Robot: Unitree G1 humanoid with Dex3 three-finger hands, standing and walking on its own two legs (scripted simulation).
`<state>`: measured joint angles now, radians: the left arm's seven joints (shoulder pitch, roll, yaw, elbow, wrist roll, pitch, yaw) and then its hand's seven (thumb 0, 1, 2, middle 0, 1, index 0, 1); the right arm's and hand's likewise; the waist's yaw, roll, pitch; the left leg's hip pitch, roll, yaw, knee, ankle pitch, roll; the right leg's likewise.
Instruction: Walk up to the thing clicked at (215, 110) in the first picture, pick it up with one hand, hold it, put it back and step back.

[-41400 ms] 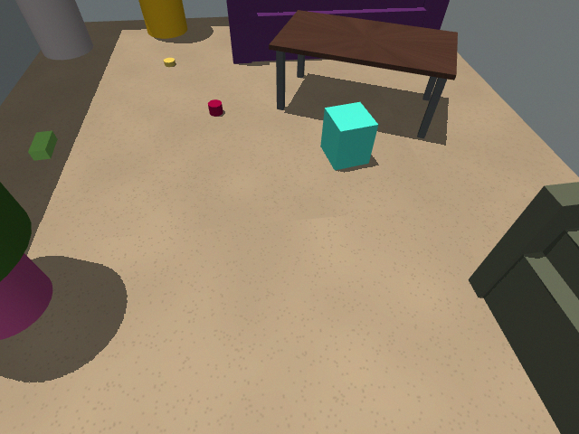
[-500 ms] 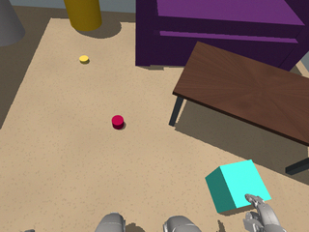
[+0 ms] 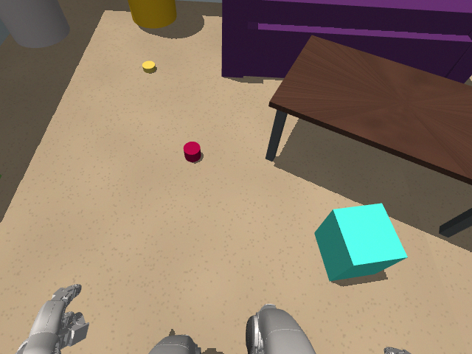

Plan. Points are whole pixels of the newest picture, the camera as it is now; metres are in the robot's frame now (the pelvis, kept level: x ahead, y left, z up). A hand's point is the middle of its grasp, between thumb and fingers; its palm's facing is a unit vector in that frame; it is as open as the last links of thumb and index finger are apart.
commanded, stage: step back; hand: left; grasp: from above
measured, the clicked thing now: (192, 151) +0.99 +0.17 -0.72
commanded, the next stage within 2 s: stand in 1.40 s
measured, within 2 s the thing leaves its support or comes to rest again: neither
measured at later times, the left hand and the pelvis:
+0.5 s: hand out of the picture -0.08 +0.23 -0.12, palm faces -0.01 -0.90 -0.44, open 7.4 cm; pelvis -0.12 -0.04 +0.01, yaw -2 degrees
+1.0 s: hand out of the picture -0.03 +0.23 -0.13, palm faces +0.03 -0.92 -0.40, open 7.4 cm; pelvis -0.11 -0.04 +0.01, yaw +2 degrees
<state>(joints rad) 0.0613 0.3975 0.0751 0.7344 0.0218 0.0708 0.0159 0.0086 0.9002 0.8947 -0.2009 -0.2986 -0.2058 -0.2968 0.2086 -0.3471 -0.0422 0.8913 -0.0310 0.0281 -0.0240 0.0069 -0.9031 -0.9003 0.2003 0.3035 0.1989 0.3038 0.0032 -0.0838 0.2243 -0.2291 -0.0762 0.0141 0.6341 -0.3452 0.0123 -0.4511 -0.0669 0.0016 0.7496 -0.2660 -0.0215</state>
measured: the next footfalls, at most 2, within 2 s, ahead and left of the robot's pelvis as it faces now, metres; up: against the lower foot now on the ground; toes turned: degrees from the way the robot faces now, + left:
right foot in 0.28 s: -0.10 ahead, -0.16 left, +0.00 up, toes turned -1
left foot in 0.62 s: -0.10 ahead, +0.11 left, +0.00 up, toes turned +0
